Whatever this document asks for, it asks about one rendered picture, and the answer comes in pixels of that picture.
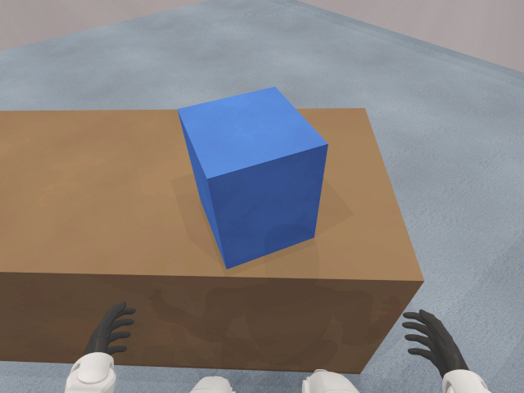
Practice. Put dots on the robot left hand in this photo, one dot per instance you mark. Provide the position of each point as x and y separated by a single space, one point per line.
102 336

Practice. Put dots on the carton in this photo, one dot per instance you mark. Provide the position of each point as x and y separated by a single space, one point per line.
258 166

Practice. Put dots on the robot right hand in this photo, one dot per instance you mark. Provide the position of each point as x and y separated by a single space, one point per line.
444 354

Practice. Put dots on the robot thigh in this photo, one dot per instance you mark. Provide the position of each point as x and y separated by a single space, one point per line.
212 385
327 382

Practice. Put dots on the left robot forearm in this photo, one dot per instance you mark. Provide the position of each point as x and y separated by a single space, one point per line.
92 373

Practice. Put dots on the left robot thigh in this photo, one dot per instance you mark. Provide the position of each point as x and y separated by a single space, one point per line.
212 385

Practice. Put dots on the right robot forearm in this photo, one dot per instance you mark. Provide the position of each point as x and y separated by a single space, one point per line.
463 381

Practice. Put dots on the pedestal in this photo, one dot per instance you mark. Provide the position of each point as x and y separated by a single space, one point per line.
100 207

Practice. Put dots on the right robot thigh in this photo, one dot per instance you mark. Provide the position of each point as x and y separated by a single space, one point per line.
327 382

